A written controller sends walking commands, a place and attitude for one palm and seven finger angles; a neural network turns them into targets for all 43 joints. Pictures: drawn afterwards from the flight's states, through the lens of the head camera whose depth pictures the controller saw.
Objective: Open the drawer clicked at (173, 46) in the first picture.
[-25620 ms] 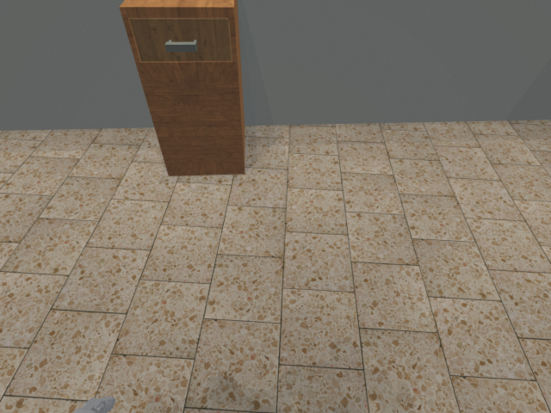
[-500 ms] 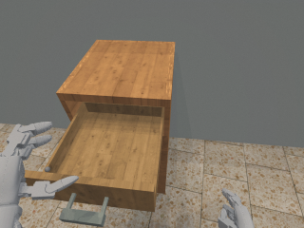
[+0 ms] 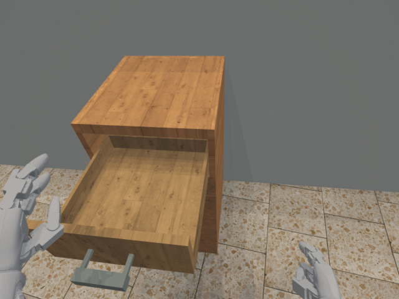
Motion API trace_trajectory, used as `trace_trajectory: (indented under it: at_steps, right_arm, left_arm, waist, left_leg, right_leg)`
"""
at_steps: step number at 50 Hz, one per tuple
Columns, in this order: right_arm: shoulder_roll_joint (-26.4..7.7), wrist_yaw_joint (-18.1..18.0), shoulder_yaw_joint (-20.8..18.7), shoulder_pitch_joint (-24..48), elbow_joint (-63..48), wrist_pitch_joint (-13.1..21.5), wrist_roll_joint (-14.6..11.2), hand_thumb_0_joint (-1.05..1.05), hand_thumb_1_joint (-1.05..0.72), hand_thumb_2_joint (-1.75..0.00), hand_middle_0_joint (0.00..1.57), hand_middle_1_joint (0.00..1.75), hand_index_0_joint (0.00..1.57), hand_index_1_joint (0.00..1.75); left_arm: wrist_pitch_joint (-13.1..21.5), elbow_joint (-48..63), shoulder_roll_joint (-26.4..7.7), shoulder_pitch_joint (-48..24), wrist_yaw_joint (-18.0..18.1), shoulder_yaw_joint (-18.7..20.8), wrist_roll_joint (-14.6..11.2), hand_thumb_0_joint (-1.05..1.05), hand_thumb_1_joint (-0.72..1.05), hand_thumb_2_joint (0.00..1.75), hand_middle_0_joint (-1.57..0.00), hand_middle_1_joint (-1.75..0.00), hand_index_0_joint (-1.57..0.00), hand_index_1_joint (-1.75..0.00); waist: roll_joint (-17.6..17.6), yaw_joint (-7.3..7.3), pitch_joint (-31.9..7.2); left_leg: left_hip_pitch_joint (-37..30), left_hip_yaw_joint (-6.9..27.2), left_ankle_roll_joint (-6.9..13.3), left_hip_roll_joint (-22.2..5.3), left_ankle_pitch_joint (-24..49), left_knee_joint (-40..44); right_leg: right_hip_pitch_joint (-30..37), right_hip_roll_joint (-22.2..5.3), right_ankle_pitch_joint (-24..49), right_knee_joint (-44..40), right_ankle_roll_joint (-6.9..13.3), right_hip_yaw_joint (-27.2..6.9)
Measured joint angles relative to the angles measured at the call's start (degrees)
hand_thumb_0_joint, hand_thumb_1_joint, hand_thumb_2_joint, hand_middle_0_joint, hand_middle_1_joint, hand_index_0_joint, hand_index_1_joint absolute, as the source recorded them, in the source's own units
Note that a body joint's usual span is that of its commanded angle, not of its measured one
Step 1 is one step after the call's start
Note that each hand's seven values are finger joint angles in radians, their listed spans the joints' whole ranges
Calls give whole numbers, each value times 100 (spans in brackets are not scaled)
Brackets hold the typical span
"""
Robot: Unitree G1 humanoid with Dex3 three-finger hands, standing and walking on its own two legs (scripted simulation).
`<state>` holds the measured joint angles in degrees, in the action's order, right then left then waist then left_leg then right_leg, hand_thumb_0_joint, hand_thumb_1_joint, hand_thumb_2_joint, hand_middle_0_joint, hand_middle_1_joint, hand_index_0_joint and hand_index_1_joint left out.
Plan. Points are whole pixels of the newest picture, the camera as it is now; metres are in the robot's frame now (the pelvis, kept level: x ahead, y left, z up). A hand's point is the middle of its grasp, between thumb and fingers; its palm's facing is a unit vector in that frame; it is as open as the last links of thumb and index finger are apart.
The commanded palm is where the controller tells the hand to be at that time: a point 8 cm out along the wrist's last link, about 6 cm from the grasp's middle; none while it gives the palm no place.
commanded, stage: draw the hand back to the body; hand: left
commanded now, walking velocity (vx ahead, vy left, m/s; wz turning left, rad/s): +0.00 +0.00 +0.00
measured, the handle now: (105, 267) +0.19 +0.24 -0.06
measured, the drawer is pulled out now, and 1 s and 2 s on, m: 0.30 0.30 0.30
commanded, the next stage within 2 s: step back with the hand held close in 0.08 s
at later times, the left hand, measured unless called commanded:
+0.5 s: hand (49, 232) +0.17 +0.25 +0.14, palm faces +0.27 -0.82 -0.50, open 7.5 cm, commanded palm +0.11 +0.30 +0.17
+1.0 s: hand (9, 268) +0.12 +0.27 +0.15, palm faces +0.37 -0.82 -0.43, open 7.5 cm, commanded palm +0.05 +0.32 +0.17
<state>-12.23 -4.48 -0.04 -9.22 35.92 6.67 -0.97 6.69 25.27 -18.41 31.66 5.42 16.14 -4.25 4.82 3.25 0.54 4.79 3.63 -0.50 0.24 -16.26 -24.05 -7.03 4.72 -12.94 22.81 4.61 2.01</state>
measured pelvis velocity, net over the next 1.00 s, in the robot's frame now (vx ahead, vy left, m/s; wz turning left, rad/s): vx -0.07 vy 0.04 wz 0.02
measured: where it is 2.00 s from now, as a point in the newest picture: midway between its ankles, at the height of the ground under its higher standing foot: outside the picture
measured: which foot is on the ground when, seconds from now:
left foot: down 0.00-1.00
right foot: down 0.00-1.00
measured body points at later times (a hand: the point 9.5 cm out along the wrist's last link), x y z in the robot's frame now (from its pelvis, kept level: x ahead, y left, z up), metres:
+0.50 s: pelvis -0.02 +0.02 +0.00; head +0.02 +0.02 +0.45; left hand +0.15 +0.30 +0.17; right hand +0.16 -0.23 -0.09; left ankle -0.03 +0.13 -0.74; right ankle +0.00 -0.06 -0.74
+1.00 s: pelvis -0.07 +0.04 -0.02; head -0.05 +0.05 +0.43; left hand +0.09 +0.31 +0.17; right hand +0.11 -0.19 -0.09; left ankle -0.04 +0.13 -0.74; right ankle -0.01 -0.06 -0.74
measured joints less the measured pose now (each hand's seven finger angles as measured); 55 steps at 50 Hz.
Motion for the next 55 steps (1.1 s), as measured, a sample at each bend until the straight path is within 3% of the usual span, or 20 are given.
trace_trajectory:
  at_steps: [11, 16, 20, 22, 33, 40, 46, 51, 55]
  right_arm:
    - [-19, 5, -16, -117, 25, 12, -2, 1, -91, -90, 20, 30, 20, 30]
    - [-64, 119, -46, -46, -111, -187, -18, 1, -91, -90, 20, 30, 20, 30]
    - [-119, 153, -108, -15, -190, -327, -27, 1, -91, -90, 20, 30, 20, 30]
    - [-140, 141, -153, -16, -234, -379, -28, 1, -91, -90, 20, 30, 20, 30]
    - [51, 79, -184, 28, -434, -502, -23, 1, -91, -90, 20, 30, 20, 30]
    - [192, 116, -19, 16, -556, -356, 94, 1, -90, -90, 20, 30, 20, 30]
    - [182, 139, 92, -87, -546, -259, 114, 1, -90, -90, 20, 30, 20, 30]
    - [71, 193, 32, -227, -346, -274, 84, 1, -90, -90, 21, 30, 20, 30]
    - [28, 132, -34, -259, -222, -323, 96, 1, -90, -90, 20, 30, 20, 30]
  left_arm:
    - [77, 36, -31, 23, 9, 52, 41, 1, 87, 89, -21, -31, -21, -31]
    - [408, 89, -115, -19, 52, 382, 171, 1, 88, 89, -21, -31, -21, -30]
    - [444, 267, -99, 215, 75, 319, 209, 1, 89, 90, -21, -31, -21, -30]
    - [410, 394, -119, 384, 76, 255, 235, 1, 89, 90, -21, -31, -21, -30]
    - [376, 954, -638, 632, 174, 623, 206, 1, 88, 90, -22, -31, -21, -30]
    - [346, 964, -466, 563, 223, 627, 274, 1, 89, 90, -21, -31, -21, -30]
    - [339, 972, -223, 425, 237, 534, 320, 1, 89, 90, -21, -31, -21, -30]
    - [438, 1147, -185, 323, 274, 371, 259, 1, 88, 90, -21, -31, -21, -30]
    - [526, 1324, -387, 377, 314, 497, 275, 1, 88, 90, -21, -31, -21, -30]
  waist:
    - [51, -9, 14]
    - [-9, -159, 56]
    - [-170, -251, 123]
    - [-237, -290, 139]
    - [-599, -387, 41]
    - [-701, -297, -44]
    - [-553, -214, 29]
    - [-579, -321, 30]
    - [-760, -434, 76]
  left_leg:
    - [47, 15, 0, -21, 40, -11]
    - [550, 41, 171, -37, 26, -302]
    - [730, -32, 57, 25, 121, -192]
    - [800, -81, 93, 79, 163, -168]
    - [1115, -211, 292, 315, 201, -397]
    - [1336, -309, 362, 430, 201, -662]
    - [1646, -228, 303, 292, 93, -1095]
    - [1892, -127, 225, 209, -488, -1603]
    - [1738, -214, 222, 184, 256, -1110]
  right_leg:
    - [-1, 20, 77, -78, 11, 19]
    - [-318, 41, 221, -159, -4, 89]
    - [-606, -44, 248, -61, -75, 35]
    - [-721, -99, 245, 3, -126, -9]
    - [-1148, -335, 173, 466, -325, -119]
    - [-1420, -435, -19, 981, -389, -233]
    - [-1560, -301, 48, 1075, -305, -123]
    - [-1633, -304, 202, 924, -242, 59]
    - [-1810, -407, 205, 1115, -343, 48]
